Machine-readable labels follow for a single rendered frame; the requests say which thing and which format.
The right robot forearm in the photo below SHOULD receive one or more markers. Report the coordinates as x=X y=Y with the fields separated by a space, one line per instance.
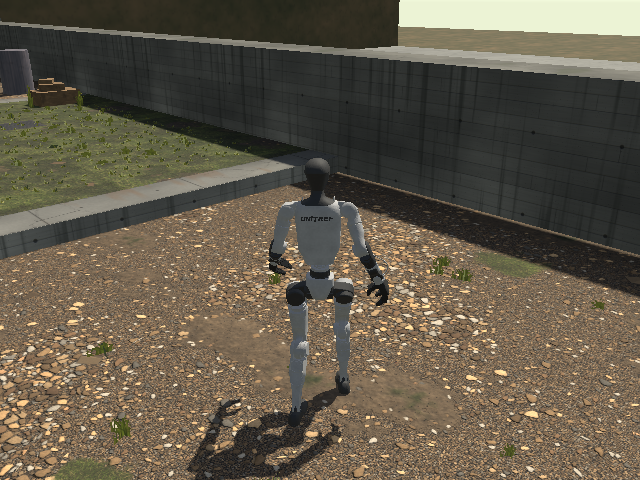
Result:
x=372 y=267

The humanoid robot torso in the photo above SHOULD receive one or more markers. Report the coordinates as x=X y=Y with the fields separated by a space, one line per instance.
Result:
x=318 y=235

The left robot shin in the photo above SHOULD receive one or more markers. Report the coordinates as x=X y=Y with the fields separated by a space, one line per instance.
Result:
x=297 y=373

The robot left upper arm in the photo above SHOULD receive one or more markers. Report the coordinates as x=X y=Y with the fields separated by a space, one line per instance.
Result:
x=286 y=212

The left robot hand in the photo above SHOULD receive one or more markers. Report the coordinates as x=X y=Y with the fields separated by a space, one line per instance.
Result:
x=283 y=262

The robot right upper arm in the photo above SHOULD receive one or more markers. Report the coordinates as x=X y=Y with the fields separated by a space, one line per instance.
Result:
x=350 y=211

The left robot forearm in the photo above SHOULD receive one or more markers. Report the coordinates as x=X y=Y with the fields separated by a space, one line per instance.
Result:
x=274 y=258

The right robot hand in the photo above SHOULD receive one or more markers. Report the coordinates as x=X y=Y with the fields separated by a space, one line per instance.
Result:
x=383 y=290

